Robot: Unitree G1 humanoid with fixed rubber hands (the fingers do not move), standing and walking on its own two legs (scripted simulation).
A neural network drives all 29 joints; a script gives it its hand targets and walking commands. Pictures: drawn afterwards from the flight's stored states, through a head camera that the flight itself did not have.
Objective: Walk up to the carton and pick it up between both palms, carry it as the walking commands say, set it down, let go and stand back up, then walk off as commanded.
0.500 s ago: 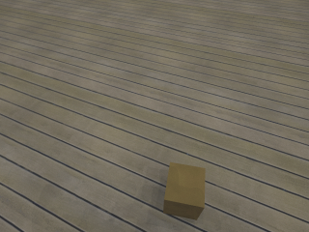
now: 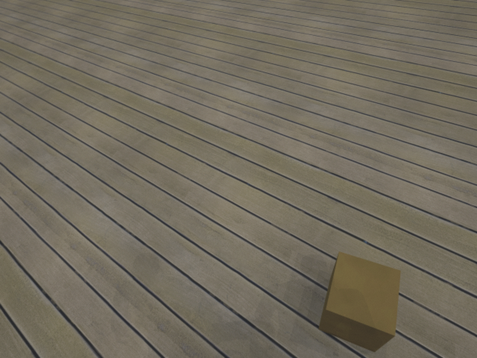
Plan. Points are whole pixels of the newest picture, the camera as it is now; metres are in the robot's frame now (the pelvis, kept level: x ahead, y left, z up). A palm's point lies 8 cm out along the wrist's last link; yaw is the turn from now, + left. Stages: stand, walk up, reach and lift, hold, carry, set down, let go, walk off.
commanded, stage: walk off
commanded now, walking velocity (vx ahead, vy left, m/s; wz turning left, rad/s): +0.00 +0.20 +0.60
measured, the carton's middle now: (356, 301) +0.41 -0.33 -0.65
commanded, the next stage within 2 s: none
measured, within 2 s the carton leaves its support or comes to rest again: neither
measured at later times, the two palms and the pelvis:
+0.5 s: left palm out of the picture -0.03 +0.44 -0.13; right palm (319, 353) +0.17 -0.09 -0.10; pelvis -0.01 +0.14 +0.00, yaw +16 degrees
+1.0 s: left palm out of the picture -0.17 +0.48 -0.09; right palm (240, 343) +0.20 +0.04 -0.12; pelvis -0.04 +0.21 +0.01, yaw +33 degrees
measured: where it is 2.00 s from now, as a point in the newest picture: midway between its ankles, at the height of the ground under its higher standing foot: outside the picture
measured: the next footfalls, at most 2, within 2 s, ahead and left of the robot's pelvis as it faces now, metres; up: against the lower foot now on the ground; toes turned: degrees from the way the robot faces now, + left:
left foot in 0.34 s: +0.04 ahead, +0.26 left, +0.00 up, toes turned +17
right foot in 0.72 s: +0.06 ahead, +0.10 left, +0.00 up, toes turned +19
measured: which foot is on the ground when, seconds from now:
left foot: up 0.00-0.32, down 0.34-0.74, up 0.76-1.00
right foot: down 0.00-0.34, up 0.36-0.70, down 0.72-1.00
